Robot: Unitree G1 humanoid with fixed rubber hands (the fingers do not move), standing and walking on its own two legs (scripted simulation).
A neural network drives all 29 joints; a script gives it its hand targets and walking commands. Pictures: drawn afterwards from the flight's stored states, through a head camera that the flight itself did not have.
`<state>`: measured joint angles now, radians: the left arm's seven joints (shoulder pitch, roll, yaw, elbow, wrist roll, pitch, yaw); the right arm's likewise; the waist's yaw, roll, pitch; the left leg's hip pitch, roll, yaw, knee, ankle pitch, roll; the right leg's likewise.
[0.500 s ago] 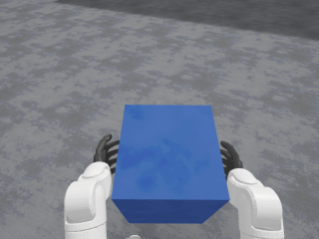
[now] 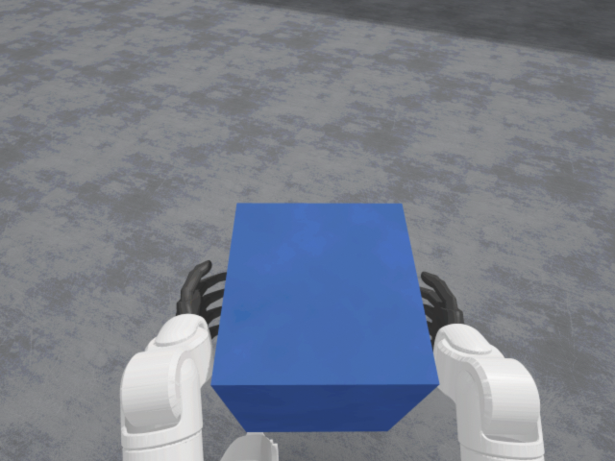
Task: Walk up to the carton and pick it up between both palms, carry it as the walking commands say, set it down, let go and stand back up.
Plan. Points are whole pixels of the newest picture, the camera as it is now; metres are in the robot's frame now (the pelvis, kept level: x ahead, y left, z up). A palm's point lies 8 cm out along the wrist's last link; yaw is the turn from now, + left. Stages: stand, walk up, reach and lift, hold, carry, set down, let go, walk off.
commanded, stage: carry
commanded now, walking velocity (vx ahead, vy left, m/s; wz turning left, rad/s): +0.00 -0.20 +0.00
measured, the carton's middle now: (318, 326) +0.28 +0.01 +0.02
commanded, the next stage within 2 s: none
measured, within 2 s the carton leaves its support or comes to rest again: neither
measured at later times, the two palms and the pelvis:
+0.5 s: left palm (257, 346) +0.22 +0.08 +0.09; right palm (533, 371) +0.20 -0.21 +0.07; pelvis -0.04 -0.06 +0.00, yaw +0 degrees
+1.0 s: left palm (250, 372) +0.20 +0.08 +0.08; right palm (534, 389) +0.18 -0.21 +0.07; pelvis -0.07 -0.06 +0.00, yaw +0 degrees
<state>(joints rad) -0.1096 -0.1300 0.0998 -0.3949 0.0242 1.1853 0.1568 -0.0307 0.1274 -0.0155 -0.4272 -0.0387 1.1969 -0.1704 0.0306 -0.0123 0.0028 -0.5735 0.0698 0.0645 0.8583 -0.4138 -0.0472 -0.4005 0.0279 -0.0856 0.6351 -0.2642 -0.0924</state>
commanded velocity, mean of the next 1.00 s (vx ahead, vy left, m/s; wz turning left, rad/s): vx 0.00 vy -0.01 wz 0.00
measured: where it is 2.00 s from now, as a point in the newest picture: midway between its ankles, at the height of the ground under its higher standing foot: outside the picture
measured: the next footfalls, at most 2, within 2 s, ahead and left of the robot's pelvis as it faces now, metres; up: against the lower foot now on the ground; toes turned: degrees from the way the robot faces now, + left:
left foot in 0.12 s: +0.03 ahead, +0.08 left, +0.00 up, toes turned -2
right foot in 0.26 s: +0.06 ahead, -0.11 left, +0.00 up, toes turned +9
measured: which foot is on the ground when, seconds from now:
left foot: up 0.00-0.10, down 0.12-1.00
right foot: down 0.00-0.14, up 0.16-0.24, down 0.26-1.00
